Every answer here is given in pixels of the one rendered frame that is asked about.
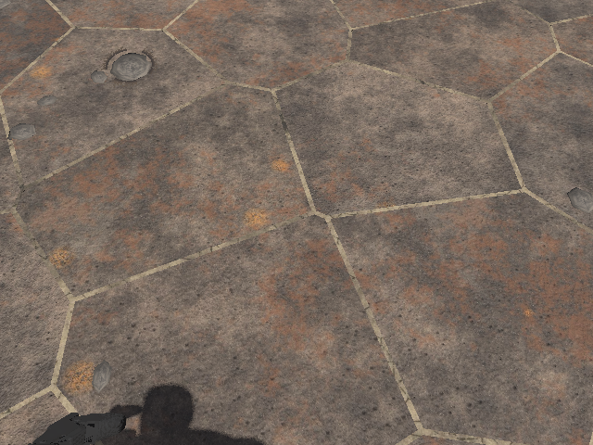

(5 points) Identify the robot left hand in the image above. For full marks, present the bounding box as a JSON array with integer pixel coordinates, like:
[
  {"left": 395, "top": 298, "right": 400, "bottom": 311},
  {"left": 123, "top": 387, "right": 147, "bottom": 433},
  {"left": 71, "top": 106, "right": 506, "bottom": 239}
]
[{"left": 28, "top": 413, "right": 126, "bottom": 445}]

